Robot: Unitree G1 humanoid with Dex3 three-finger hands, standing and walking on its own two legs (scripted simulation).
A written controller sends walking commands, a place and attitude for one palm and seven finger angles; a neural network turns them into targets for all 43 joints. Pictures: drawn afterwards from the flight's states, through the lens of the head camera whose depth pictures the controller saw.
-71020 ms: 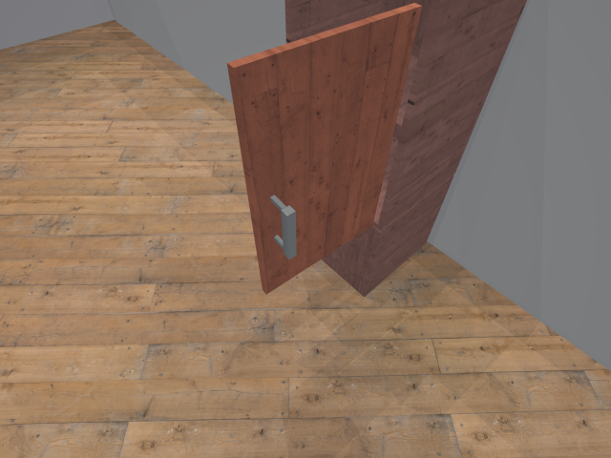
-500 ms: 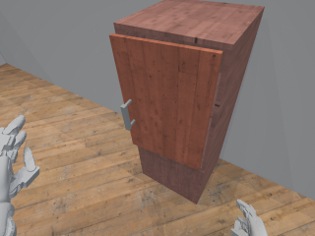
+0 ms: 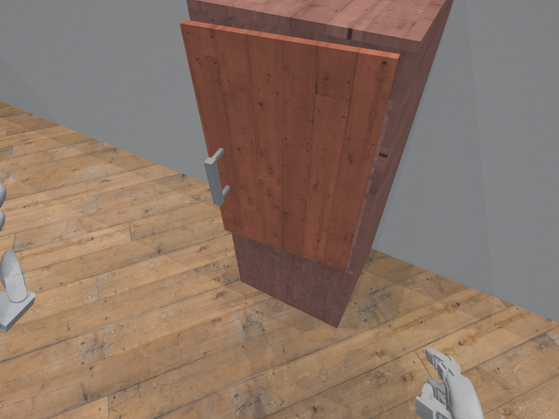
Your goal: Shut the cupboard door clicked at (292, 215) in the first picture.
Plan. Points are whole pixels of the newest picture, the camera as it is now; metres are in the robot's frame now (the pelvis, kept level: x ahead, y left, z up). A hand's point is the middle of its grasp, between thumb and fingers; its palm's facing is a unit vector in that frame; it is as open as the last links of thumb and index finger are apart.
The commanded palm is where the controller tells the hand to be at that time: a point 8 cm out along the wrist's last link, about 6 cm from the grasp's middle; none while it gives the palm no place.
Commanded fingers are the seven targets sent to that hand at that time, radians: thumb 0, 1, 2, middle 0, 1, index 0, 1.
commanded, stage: step back with the hand held close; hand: left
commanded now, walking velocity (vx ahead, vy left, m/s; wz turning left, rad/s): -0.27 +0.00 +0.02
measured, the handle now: (219, 177) +0.65 +0.19 -0.08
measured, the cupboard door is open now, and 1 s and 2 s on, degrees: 5 5 5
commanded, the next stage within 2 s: stop stepping back and stand still in 1.40 s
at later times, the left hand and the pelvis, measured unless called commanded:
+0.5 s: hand (4, 357) +0.15 +0.26 +0.16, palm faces +0.47 -0.76 -0.46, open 7.4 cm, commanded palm +0.08 +0.29 +0.18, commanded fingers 0.00 0.90 0.90 -0.20 -0.30 -0.20 -0.30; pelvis -0.05 -0.01 -0.01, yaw +1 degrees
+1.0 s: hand out of the picture +0.10 +0.28 +0.18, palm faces +0.52 -0.70 -0.49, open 7.4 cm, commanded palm +0.03 +0.30 +0.18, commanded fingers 0.00 0.90 0.90 -0.20 -0.30 -0.20 -0.30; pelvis -0.08 -0.01 -0.01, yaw +6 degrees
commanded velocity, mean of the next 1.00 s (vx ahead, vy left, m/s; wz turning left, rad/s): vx -0.36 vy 0.00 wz -0.03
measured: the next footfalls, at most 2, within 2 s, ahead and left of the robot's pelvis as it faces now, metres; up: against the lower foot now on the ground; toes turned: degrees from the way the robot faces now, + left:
right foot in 1.00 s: -0.08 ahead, -0.14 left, +0.00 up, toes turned +11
right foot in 1.72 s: -0.28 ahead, -0.07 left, +0.00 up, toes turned +1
